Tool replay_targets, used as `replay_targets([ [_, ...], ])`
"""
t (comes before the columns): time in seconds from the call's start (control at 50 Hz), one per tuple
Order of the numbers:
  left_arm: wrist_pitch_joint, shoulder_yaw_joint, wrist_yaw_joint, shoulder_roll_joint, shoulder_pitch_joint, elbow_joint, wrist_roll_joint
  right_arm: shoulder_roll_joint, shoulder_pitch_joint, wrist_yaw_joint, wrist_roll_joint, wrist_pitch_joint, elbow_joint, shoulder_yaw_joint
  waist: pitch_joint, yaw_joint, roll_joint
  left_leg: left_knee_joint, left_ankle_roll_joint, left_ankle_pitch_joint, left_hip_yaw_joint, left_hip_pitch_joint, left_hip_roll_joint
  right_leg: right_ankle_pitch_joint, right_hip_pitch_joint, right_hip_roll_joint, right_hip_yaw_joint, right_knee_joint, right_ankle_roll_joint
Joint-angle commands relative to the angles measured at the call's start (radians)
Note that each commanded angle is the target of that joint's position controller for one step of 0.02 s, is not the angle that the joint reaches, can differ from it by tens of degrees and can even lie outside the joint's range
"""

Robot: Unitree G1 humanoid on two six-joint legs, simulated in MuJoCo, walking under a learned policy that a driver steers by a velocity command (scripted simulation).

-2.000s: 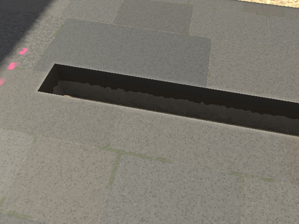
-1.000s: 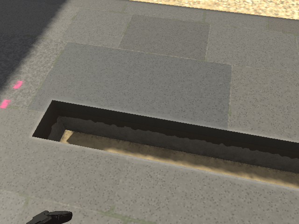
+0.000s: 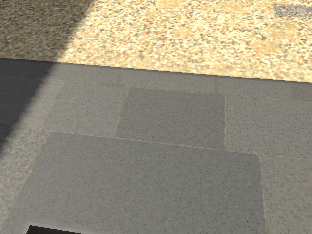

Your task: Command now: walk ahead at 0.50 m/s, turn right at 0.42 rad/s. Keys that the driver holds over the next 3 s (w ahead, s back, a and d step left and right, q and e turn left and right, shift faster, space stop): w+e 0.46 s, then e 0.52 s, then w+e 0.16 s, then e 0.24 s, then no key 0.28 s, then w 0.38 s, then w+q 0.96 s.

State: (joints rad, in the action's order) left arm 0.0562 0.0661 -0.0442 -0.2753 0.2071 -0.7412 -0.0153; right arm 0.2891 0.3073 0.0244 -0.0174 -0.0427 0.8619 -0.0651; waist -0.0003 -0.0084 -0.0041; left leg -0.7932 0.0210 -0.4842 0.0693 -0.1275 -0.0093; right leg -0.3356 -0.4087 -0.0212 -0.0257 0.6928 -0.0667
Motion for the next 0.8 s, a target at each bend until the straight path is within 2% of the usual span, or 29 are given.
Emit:
replay_targets([
  [0.02,0.031,0.044,-0.004,-0.168,0.248,0.04,-0.004,0.145,-0.004,-0.024,0.036,-0.074,-0.115,-0.025,0.135,0.076,0.227,-0.637,0.017,-0.045,-0.2,-0.691,0.059,0.198,0.607,0.331,0.809,-0.418,-0.368],
  [0.04,0.031,0.038,-0.002,-0.168,0.18,0.069,-0.006,0.183,-0.083,-0.026,0.06,-0.075,-0.156,-0.039,0.044,0.059,0.121,-0.649,0.027,0.029,-0.187,-0.691,0.018,0.275,0.479,0.312,0.677,-0.401,-0.349],
  [0.06,0.032,0.026,-0.009,-0.146,0.132,0.082,-0.018,0.167,-0.085,-0.025,0.047,-0.061,-0.157,-0.045,0.008,0.014,0.014,-0.588,0.016,0.069,-0.191,-0.651,-0.026,0.362,0.361,0.292,0.584,-0.392,-0.325],
  [0.12,0.021,0.002,0.016,-0.099,0.08,0.104,-0.019,0.12,-0.073,-0.024,0.006,-0.024,-0.168,-0.05,0.005,-0.028,-0.01,-0.382,-0.005,0.173,-0.186,-0.538,-0.084,0.331,0.23,0.213,0.454,-0.45,-0.269],
  [0.18,0.009,0.024,0.053,-0.142,0.12,0.098,-0.005,0.015,-0.139,-0.03,-0.02,-0.028,-0.194,-0.013,0.018,-0.002,0.021,-0.202,-0.044,0.283,-0.103,-0.497,-0.047,0.636,0.19,0.136,0.293,-0.411,-0.25],
  [0.2,0.008,0.034,0.058,-0.161,0.169,0.098,0.028,0.038,-0.122,-0.043,-0.017,-0.041,-0.179,-0.02,0.095,0.019,0.025,-0.312,-0.039,0.417,-0.09,-0.48,-0.035,0.678,0.252,0.16,0.313,-0.357,-0.252],
  [0.22,0.007,0.033,0.064,-0.154,0.183,0.098,0.013,0.056,-0.144,-0.047,-0.004,-0.047,-0.181,-0.022,0.085,0.018,0.022,-0.303,-0.041,0.437,-0.103,-0.553,-0.05,0.634,0.294,0.163,0.334,-0.349,-0.246],
  [0.26,0.026,0.033,0.093,-0.17,0.427,-0.004,-0.021,0.137,-0.415,-0.054,0.046,-0.077,-0.277,-0.044,-0.037,0.117,0.054,-0.159,-0.018,0.361,-0.224,-0.971,-0.067,0.286,0.606,0.238,0.503,-0.368,-0.21],
  [0.3,0.033,0.029,0.112,-0.147,0.451,-0.032,-0.024,0.121,-0.503,-0.058,0.05,-0.088,-0.307,-0.031,-0.133,0.117,0.111,-0.04,-0.033,0.399,-0.219,-1.047,-0.066,0.148,0.571,0.245,0.515,-0.408,-0.223],
  [0.34,0.033,0.027,0.113,-0.138,0.52,-0.055,-0.023,0.084,-0.571,-0.068,0.053,-0.087,-0.322,-0.02,-0.124,0.149,0.139,-0.118,-0.041,0.364,-0.213,-1.169,-0.053,0.12,0.693,0.281,0.603,-0.401,-0.229],
  [0.38,0.02,0.026,0.104,-0.144,0.465,-0.045,-0.048,0.071,-0.568,-0.069,0.055,-0.079,-0.333,-0.003,-0.145,0.126,0.148,-0.014,-0.049,0.413,-0.162,-1.048,-0.017,0.188,0.57,0.229,0.535,-0.452,-0.194],
  [0.4,-0.004,0.006,0.113,-0.092,0.343,0.004,-0.053,-0.019,-0.537,-0.092,0.034,-0.087,-0.337,0.037,-0.151,0.091,0.072,0.169,-0.045,0.576,-0.082,-0.697,0.01,0.157,0.237,0.155,0.399,-0.503,-0.161],
  [0.42,-0.007,0.016,0.118,-0.126,0.302,0.003,-0.069,-0.063,-0.544,-0.102,0.028,-0.092,-0.321,0.042,-0.113,0.071,0.082,0.211,-0.028,0.78,-0.111,-0.353,0.01,0.109,0.046,0.152,0.349,-0.542,-0.11],
  [0.44,0.007,0.022,0.109,-0.143,0.309,0.011,-0.06,-0.033,-0.531,-0.11,0.037,-0.088,-0.313,0.035,-0.095,0.079,0.069,0.136,-0.03,0.792,-0.063,-0.224,0.05,0.086,-0.033,0.166,0.333,-0.598,-0.114],
  [0.46,0.014,0.031,0.111,-0.183,0.257,0.018,-0.06,-0.006,-0.522,-0.107,0.032,-0.089,-0.32,0.024,-0.117,0.043,0.158,0.13,-0.016,0.778,-0.11,-0.184,0.03,0.154,-0.018,0.168,0.334,-0.603,-0.093],
  [0.5,0.016,0.03,0.112,-0.161,0.239,0.002,-0.051,0.064,-0.521,-0.082,0.015,-0.099,-0.321,0.008,-0.098,0.011,0.2,0.24,-0.011,0.589,-0.098,-0.141,0.036,0.414,0.147,0.142,0.317,-0.465,-0.03],
  [0.52,0.007,0.036,0.11,-0.169,0.263,-0.002,-0.025,0.106,-0.377,-0.06,0.039,-0.106,-0.277,-0.017,-0.024,-0.051,0.215,0.311,0.006,0.445,-0.082,-0.069,0.04,0.637,0.237,0.141,0.318,-0.299,-0.008],
  [0.54,0.005,0.035,0.096,-0.173,0.257,0.001,0.006,0.156,-0.165,-0.041,0.033,-0.098,-0.228,-0.032,0.117,-0.133,0.236,0.262,0.07,0.429,-0.13,0.143,-0.051,0.682,0.191,0.121,0.316,-0.064,0.018],
  [0.56,0.005,0.019,0.082,-0.1,0.358,0.023,0.048,0.21,0.044,-0.035,-0.006,-0.078,-0.183,-0.039,0.394,-0.115,-0.003,0.044,0.118,0.824,-0.231,0.609,-0.206,0.388,-0.03,0.041,0.306,0.227,0.033],
  [0.58,0.021,-0.039,0.069,0.049,0.487,0.069,-0.029,0.279,0.123,-0.052,0.002,-0.056,-0.128,-0.058,0.612,-0.036,-0.49,0.286,0.294,0.833,-0.746,0.791,-0.438,-0.316,-0.27,-0.09,0.242,0.613,0.095],
  [0.6,0.015,-0.019,0.073,-0.044,0.454,0.037,-0.046,0.197,0.039,-0.047,0.0,-0.045,-0.176,-0.038,0.573,-0.013,-0.322,0.361,0.243,0.703,-0.826,0.649,-0.418,-0.256,-0.318,-0.021,0.29,0.703,0.097],
  [0.62,-0.004,-0.003,0.071,-0.132,0.267,0.046,-0.043,0.093,-0.024,-0.035,-0.019,-0.035,-0.222,-0.01,0.455,-0.083,-0.102,0.373,0.233,0.689,-0.636,0.502,-0.391,-0.169,-0.307,0.01,0.23,0.67,0.09],
  [0.64,-0.02,-0.005,0.075,-0.119,0.219,0.064,-0.037,0.063,-0.083,-0.029,-0.014,-0.032,-0.204,0.002,0.332,-0.043,-0.028,0.396,0.241,0.738,-0.513,0.338,-0.364,-0.144,-0.293,0.053,0.162,0.649,0.09],
  [0.66,-0.031,-0.011,0.071,-0.086,0.226,0.065,-0.026,0.059,-0.121,-0.022,-0.006,-0.027,-0.176,0.0,0.262,0.006,-0.049,0.439,0.256,0.727,-0.462,0.186,-0.36,-0.124,-0.234,0.094,0.16,0.594,0.086],
  [0.68,-0.041,0.016,0.069,-0.132,0.143,0.049,-0.04,0.07,-0.07,-0.006,-0.002,-0.058,-0.13,-0.007,0.176,-0.015,-0.016,0.503,0.222,0.623,-0.384,0.017,-0.33,-0.064,-0.162,0.115,0.176,0.599,0.058],
  [0.7,-0.059,0.019,0.081,-0.108,0.112,0.066,-0.05,0.116,-0.095,0.01,0.009,-0.075,-0.108,-0.022,0.112,0.015,-0.089,0.545,0.22,0.581,-0.407,-0.043,-0.362,-0.095,-0.175,0.108,0.182,0.652,0.063],
  [0.74,-0.103,0.014,0.106,-0.072,0.152,0.064,-0.026,0.095,-0.126,0.022,0.012,-0.05,-0.098,-0.017,0.063,0.049,-0.173,0.582,0.226,0.522,-0.35,-0.076,-0.37,-0.126,-0.278,0.061,0.154,0.865,0.06],
  [0.76,-0.104,0.008,0.097,-0.083,0.136,0.095,-0.017,0.062,-0.133,0.034,0.03,-0.029,-0.107,-0.002,0.026,0.072,-0.135,0.61,0.209,0.452,-0.31,-0.075,-0.349,-0.055,-0.347,0.078,0.177,0.789,0.052],
  [0.8,-0.105,-0.001,0.086,-0.078,0.08,0.152,0.007,0.06,-0.162,0.038,0.019,0.003,-0.128,0.001,0.0,0.09,-0.047,0.58,0.204,0.446,-0.158,-0.16,-0.274,0.146,-0.337,0.069,0.132,0.566,0.078],
])
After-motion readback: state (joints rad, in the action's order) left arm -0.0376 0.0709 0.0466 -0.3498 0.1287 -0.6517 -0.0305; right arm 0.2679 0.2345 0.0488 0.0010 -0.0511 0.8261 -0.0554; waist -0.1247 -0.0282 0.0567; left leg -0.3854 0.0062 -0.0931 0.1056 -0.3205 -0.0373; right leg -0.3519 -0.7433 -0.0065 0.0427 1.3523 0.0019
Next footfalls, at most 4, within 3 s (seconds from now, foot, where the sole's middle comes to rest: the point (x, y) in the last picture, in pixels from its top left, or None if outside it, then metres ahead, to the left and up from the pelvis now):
0.54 left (143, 210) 0.61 0.10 -0.75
1.06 right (211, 218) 0.57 -0.18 -0.75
1.52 left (188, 174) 0.79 -0.10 -0.75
1.96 right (217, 213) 0.59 -0.21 -0.75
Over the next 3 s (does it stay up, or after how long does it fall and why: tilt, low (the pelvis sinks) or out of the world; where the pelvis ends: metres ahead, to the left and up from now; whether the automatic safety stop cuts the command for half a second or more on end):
stays up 1.08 -0.55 0.01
